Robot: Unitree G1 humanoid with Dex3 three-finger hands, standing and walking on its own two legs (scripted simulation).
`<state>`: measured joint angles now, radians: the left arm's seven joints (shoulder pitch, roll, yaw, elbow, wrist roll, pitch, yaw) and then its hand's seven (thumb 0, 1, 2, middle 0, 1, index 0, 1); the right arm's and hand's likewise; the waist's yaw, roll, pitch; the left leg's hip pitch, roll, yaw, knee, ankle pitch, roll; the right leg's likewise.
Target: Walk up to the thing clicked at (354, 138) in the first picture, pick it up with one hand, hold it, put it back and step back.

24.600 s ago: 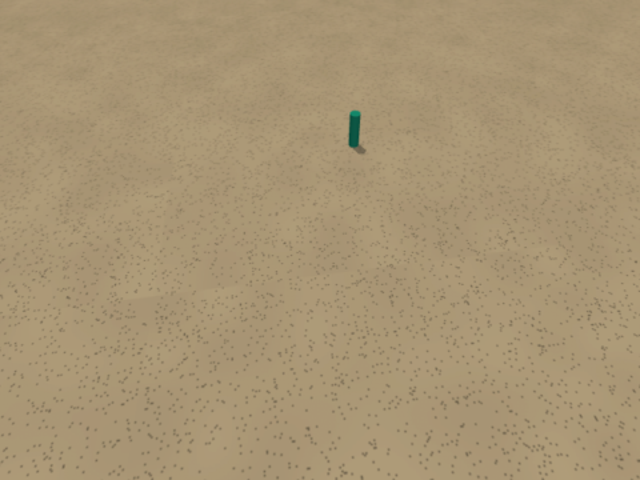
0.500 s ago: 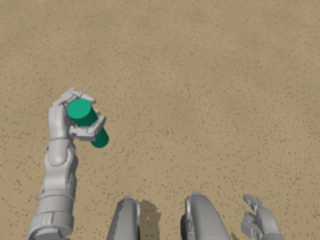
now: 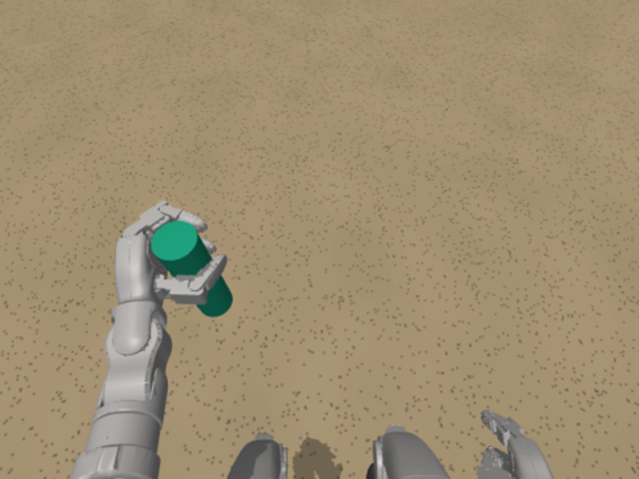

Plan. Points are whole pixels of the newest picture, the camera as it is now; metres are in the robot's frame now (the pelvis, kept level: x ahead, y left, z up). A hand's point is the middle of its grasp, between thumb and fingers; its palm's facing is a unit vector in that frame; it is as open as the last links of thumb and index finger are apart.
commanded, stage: lift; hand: left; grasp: from the side
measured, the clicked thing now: (198, 275) +0.36 +0.17 +0.00
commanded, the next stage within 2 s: hold in 0.32 s
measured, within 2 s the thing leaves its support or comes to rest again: neither
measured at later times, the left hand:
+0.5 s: hand (189, 249) +0.36 +0.16 +0.07, palm faces +0.14 -0.99 +0.00, open 7.6 cm
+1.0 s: hand (185, 251) +0.35 +0.16 +0.09, palm faces +0.15 -0.99 +0.00, open 7.5 cm
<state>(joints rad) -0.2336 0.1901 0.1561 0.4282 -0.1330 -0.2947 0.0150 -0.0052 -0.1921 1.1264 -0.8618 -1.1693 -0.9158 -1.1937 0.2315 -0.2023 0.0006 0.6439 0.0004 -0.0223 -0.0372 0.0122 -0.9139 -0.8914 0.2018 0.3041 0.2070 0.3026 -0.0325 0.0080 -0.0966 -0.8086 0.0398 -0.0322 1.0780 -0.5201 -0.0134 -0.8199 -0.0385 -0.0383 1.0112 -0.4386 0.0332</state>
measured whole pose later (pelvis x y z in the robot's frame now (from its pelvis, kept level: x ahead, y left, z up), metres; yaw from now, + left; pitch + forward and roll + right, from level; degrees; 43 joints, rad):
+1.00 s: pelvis +0.01 -0.01 +0.03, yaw +0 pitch +7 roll -1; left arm -0.16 0.17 0.16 0.40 -0.14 -0.30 0.00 0.00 -0.15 1.10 -0.85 -1.17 -0.90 -1.19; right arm 0.22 -0.21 -0.01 0.66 0.00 -0.02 -0.03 0.01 -0.92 -0.89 0.20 0.30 0.21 0.30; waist -0.02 0.01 -0.04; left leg -0.55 0.04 -0.02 0.87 -0.44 -0.02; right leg -0.57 -0.03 -0.04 0.82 -0.38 0.02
